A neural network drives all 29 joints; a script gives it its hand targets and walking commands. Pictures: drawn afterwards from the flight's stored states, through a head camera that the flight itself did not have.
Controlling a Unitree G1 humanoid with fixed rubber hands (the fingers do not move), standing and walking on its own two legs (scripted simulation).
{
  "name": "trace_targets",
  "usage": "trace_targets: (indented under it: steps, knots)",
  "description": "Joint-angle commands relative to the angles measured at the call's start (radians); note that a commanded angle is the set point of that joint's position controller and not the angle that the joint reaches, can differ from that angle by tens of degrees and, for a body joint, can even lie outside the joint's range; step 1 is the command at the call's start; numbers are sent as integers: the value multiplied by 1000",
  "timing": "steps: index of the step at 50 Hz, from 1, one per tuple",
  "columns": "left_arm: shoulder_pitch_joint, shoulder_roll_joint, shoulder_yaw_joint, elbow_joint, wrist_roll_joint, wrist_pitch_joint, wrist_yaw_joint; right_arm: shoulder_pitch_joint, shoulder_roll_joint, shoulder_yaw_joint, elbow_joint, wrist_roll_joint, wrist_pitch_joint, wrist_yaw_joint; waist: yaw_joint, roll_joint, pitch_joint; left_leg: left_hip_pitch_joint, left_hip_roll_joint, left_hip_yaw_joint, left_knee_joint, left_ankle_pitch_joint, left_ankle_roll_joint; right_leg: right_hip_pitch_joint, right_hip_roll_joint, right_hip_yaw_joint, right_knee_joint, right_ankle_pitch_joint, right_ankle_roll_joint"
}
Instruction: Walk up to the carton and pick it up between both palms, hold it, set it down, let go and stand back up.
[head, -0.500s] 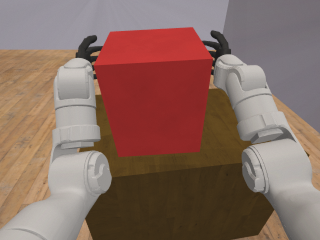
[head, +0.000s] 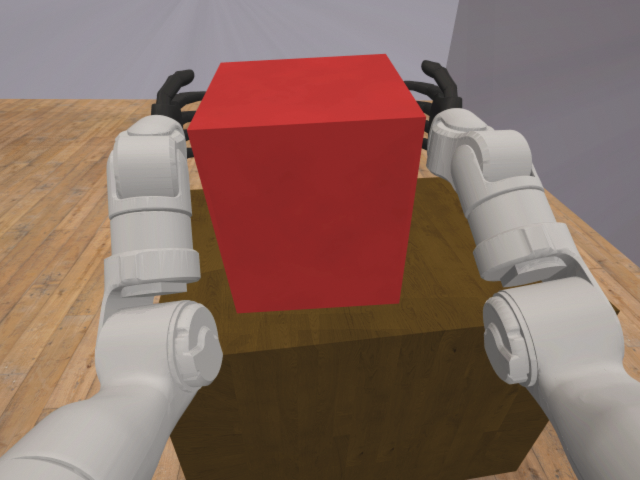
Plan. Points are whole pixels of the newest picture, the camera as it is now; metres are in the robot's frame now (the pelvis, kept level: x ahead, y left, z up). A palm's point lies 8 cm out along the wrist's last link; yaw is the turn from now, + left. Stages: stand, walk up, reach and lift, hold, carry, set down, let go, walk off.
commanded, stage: hold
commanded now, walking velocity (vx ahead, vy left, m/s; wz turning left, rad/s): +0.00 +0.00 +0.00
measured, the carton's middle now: (310, 184) +0.39 +0.00 +0.25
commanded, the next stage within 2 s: none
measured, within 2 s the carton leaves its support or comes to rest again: neither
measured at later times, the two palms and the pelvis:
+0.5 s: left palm (170, 136) +0.36 +0.16 +0.32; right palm (443, 127) +0.36 -0.14 +0.33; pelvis +0.00 +0.00 +0.00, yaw +0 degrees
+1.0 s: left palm (170, 136) +0.36 +0.16 +0.32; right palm (443, 126) +0.36 -0.14 +0.34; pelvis +0.00 +0.00 +0.00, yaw +0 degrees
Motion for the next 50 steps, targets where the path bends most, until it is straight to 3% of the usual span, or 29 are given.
trace_targets:
  steps: [1,50]
  knots:
    - [-676,-468,-300,-81,-215,-61,-159,-662,513,141,-237,163,-31,148,-6,52,-209,30,-59,-6,-31,127,-29,67,22,64,-23,155,64]
    - [-680,-474,-307,-75,-219,-63,-156,-666,517,142,-237,166,-29,149,-3,55,-211,26,-59,-8,-30,117,-30,60,24,65,-26,142,62]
